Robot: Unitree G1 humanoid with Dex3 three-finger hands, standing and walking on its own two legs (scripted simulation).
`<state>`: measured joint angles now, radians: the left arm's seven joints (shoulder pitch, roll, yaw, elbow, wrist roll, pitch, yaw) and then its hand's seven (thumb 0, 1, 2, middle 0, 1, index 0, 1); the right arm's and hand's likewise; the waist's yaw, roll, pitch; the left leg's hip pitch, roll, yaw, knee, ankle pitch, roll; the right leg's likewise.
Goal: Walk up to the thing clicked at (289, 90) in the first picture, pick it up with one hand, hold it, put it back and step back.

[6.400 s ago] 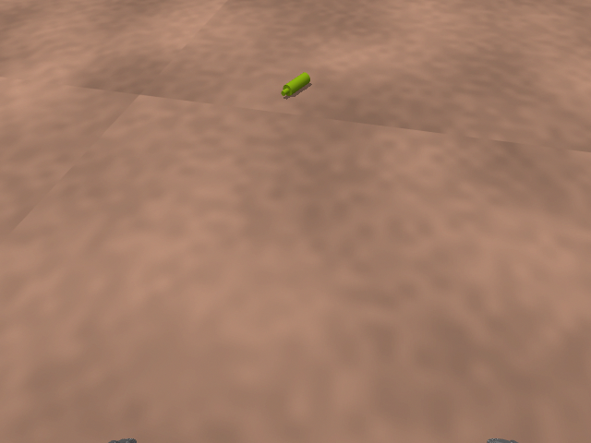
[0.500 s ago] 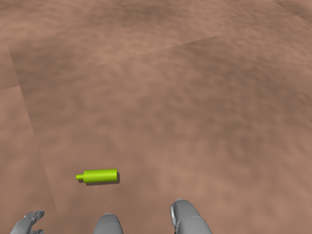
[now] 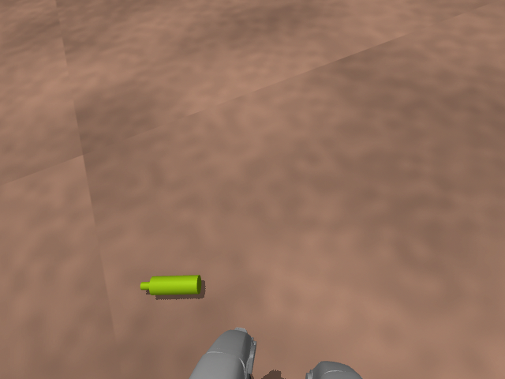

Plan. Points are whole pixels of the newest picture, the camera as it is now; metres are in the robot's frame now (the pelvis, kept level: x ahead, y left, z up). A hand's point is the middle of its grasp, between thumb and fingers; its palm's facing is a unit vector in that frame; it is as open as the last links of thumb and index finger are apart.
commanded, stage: walk up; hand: left
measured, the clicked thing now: (170, 285) +0.45 +0.44 -0.72
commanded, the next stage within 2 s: stand in 1.74 s
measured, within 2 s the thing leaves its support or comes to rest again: neither
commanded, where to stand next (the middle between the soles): +0.10 +0.08 m, yaw +2 degrees
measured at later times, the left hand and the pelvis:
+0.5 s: hand out of the picture +0.03 +0.33 -0.15, palm faces +0.09 -0.93 -0.36, open 7.4 cm; pelvis -0.01 +0.05 +0.00, yaw +5 degrees
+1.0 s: hand out of the picture +0.07 +0.33 -0.13, palm faces +0.03 -0.92 -0.39, open 7.4 cm; pelvis +0.00 +0.06 +0.02, yaw +3 degrees
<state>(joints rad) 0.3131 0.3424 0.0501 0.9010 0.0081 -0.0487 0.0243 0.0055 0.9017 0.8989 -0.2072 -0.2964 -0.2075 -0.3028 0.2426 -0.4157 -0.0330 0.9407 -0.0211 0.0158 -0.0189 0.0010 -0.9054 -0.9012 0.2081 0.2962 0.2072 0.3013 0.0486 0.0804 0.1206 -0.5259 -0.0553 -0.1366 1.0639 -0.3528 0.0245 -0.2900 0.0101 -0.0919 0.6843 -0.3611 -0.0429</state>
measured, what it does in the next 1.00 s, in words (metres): steps on the spot: left foot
